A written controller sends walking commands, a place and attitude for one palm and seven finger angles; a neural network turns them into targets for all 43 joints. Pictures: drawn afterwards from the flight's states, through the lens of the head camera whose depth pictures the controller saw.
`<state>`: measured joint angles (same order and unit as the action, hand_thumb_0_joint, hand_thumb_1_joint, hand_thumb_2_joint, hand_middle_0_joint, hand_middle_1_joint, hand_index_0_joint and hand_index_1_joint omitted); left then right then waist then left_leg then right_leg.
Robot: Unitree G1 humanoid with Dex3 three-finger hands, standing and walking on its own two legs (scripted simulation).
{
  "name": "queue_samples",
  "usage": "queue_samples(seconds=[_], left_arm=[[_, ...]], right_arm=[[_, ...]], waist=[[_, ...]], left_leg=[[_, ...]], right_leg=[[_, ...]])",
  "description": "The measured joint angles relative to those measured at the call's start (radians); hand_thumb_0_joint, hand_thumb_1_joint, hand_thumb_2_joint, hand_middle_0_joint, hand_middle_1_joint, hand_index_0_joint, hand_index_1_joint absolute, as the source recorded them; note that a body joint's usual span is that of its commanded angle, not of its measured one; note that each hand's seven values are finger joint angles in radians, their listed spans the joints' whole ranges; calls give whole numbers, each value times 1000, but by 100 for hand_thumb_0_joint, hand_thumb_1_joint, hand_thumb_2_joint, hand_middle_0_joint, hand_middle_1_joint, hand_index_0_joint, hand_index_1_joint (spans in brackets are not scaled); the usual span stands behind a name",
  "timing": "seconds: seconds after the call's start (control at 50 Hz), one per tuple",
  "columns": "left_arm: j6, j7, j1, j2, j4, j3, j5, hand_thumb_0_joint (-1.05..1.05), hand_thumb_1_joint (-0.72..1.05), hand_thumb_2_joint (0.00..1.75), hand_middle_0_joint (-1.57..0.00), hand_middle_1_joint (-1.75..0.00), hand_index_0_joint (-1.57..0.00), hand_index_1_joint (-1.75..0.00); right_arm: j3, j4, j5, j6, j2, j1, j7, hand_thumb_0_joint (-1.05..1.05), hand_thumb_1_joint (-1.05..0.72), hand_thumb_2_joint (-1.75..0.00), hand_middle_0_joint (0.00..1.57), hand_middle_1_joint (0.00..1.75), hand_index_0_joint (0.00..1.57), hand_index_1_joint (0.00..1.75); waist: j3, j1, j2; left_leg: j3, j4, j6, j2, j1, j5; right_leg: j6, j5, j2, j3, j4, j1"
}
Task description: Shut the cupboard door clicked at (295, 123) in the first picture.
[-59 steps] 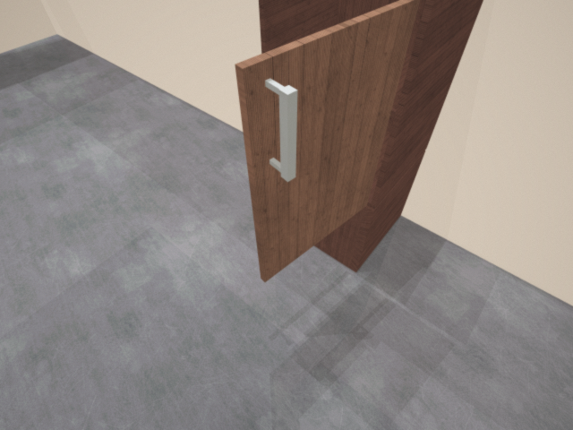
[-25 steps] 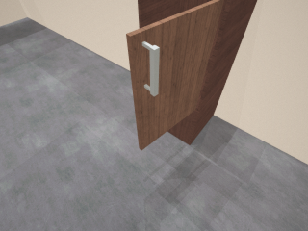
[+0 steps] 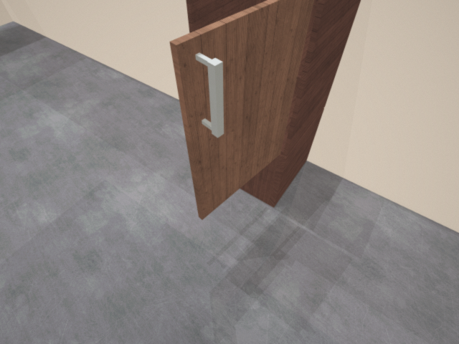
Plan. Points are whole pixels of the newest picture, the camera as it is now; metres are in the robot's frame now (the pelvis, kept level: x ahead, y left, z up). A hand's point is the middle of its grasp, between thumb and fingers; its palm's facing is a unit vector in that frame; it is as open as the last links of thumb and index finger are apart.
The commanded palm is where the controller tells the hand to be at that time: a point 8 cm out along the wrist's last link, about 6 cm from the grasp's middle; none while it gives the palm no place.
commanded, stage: walk around to get in front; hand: left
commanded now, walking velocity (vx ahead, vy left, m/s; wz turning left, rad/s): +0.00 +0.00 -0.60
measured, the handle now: (210, 98) +0.54 +0.08 +0.13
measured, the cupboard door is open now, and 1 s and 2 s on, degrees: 80 80 80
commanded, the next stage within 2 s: none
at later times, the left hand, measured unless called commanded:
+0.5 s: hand out of the picture +0.07 +0.15 -0.16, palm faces -0.20 -0.93 -0.30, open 7.4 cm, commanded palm none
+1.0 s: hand (178, 310) +0.21 +0.13 -0.17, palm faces -0.48 -0.85 -0.23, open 7.4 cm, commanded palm none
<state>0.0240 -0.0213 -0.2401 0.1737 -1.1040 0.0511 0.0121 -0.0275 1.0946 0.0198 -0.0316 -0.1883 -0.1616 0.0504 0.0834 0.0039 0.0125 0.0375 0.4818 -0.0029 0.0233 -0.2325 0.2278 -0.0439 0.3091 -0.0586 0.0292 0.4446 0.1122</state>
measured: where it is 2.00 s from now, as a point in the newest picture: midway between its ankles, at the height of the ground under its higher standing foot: outside the picture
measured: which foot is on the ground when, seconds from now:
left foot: down 0.00-0.32, up 0.34-0.78, down 0.80-1.00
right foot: down 0.00-0.80, up 0.82-1.00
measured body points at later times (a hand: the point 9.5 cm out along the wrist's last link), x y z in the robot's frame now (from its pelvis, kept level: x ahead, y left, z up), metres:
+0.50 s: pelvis -0.02 -0.04 +0.00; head +0.04 -0.09 +0.44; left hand +0.08 +0.20 -0.14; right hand +0.01 -0.31 -0.16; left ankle +0.00 +0.11 -0.66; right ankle -0.06 -0.11 -0.74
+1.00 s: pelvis +0.02 -0.02 +0.00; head +0.09 -0.03 +0.44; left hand +0.23 +0.17 -0.15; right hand -0.03 -0.27 -0.13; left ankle +0.06 +0.10 -0.74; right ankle -0.08 -0.11 -0.67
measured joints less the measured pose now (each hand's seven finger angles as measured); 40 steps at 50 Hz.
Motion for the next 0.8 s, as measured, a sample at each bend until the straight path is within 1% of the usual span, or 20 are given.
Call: queue_samples(seconds=[0.12,0.14,0.18,0.22,0.26,0.28,0.3,0.32,0.34,0.36,0.38,0.42,0.44,0.48,0.52,0.6,0.72,0.76,0.78,0.8], left_arm=[[20,11,7,6,43,18,4,0,91,90,-20,-30,-20,-30],[23,14,13,9,52,22,5,0,91,90,-20,-30,-20,-30],[32,20,27,12,69,30,8,0,91,90,-20,-30,-20,-29],[38,27,42,14,84,36,10,0,91,90,-20,-30,-20,-29],[34,33,50,13,103,39,10,0,91,90,-20,-30,-20,-29],[30,35,50,14,114,40,10,0,91,90,-20,-30,-20,-29],[23,37,47,17,126,41,10,0,91,90,-20,-30,-20,-29],[12,37,37,28,140,41,13,0,91,90,-20,-30,-20,-29],[2,31,37,30,142,43,16,0,91,90,-20,-30,-20,-29],[-1,24,40,29,140,41,17,0,91,90,-20,-30,-20,-29],[-1,19,41,26,140,40,17,0,91,90,-20,-30,-20,-29],[-1,9,34,20,141,37,16,0,91,90,-20,-30,-20,-29],[-2,5,29,18,140,36,15,0,91,90,-20,-30,-20,-29],[-5,-1,18,11,139,32,13,0,91,90,-20,-30,-20,-29],[-6,-3,8,4,137,29,12,0,91,90,-20,-30,-20,-30],[-5,-2,-4,-6,137,27,15,0,91,90,-20,-30,-20,-30],[0,-1,-4,0,146,36,19,0,90,90,-20,-30,-20,-30],[6,-1,-3,10,147,41,17,0,90,90,-20,-30,-20,-30],[10,0,-5,15,148,42,14,0,90,90,-20,-30,-20,-30],[15,1,-11,17,152,43,9,0,90,90,-20,-30,-20,-30]], right_arm=[[-16,-49,3,-5,9,-6,3,0,-91,-90,20,30,20,30],[-18,-57,5,-2,9,-5,3,0,-91,-90,20,30,20,30],[-20,-73,9,3,5,-3,3,0,-90,-90,20,30,20,30],[-22,-86,13,7,-3,-4,2,0,-90,-90,20,30,20,30],[-24,-94,17,6,-12,-5,-1,0,-90,-90,20,30,20,30],[-26,-98,17,3,-17,-6,-3,0,-90,-90,20,30,20,30],[-28,-102,15,-1,-21,-8,-5,0,-90,-90,20,30,20,30],[-29,-108,10,-7,-20,-12,-8,0,-90,-90,20,30,20,30],[-34,-110,6,-17,-24,-5,-12,0,-90,-90,20,30,20,30],[-38,-111,4,-27,-29,4,-16,0,-90,-90,20,30,20,30],[-43,-114,3,-34,-34,13,-19,0,-90,-90,20,30,20,30],[-48,-120,2,-39,-39,33,-22,0,-91,-90,20,30,20,30],[-49,-126,1,-37,-40,42,-21,0,-91,-90,20,30,20,30],[-49,-141,-2,-32,-40,59,-19,0,-91,-90,20,30,20,30],[-49,-155,-5,-29,-38,73,-15,0,-91,-90,20,30,20,30],[-45,-175,-10,-26,-30,98,-11,0,-91,-90,20,29,20,30],[-34,-202,-19,-16,-6,130,-9,0,-91,-90,20,30,20,30],[-28,-212,-22,-7,3,132,-8,0,-91,-90,20,30,20,30],[-23,-217,-22,0,6,128,-8,0,-91,-90,20,30,20,30],[-18,-227,-19,11,1,116,-8,0,-91,-90,20,30,20,30]], waist=[[13,3,-19],[19,8,-23],[32,14,-20],[42,14,-5],[44,15,17],[43,16,27],[38,18,35],[27,19,25],[27,19,29],[35,16,35],[42,12,39],[49,12,35],[52,13,28],[55,13,15],[51,14,4],[42,23,-11],[39,42,-38],[35,42,-48],[29,39,-50],[14,34,-35]], left_leg=[[56,58,6,15,-35,32],[71,62,8,18,-39,34],[101,61,8,28,-37,33],[120,52,1,43,-33,26],[133,54,-11,64,-35,25],[139,67,-19,77,-41,30],[144,92,-28,91,-53,42],[149,138,-31,95,-79,70],[124,223,-37,96,-115,145],[78,326,-38,85,-153,206],[39,422,-37,69,-186,232],[-1,557,-42,44,-235,225],[-10,595,-47,35,-250,215],[-22,621,-55,23,-264,200],[-32,604,-60,15,-262,197],[-48,521,-64,2,-234,207],[-63,366,-55,-20,-178,221],[-64,250,-50,-27,-136,177],[-62,162,-45,-25,-101,123],[-71,76,-24,-5,-69,45]], right_leg=[[6,34,-9,48,114,83],[11,58,-3,39,172,114],[24,151,11,8,332,180],[33,190,29,-22,427,221],[38,187,47,-47,412,223],[41,163,53,-57,371,211],[42,108,59,-65,299,188],[34,66,66,-49,211,163],[18,74,55,-44,214,173],[3,82,44,-43,227,178],[-9,82,35,-42,224,175],[-21,58,22,-24,186,164],[-22,41,16,-10,163,158],[-26,13,8,17,120,144],[-28,-6,0,44,87,134],[-26,-23,-14,91,56,120],[-11,-21,-37,154,60,124],[1,-11,-46,176,80,134],[8,1,-54,185,101,143],[15,16,-74,182,137,164]])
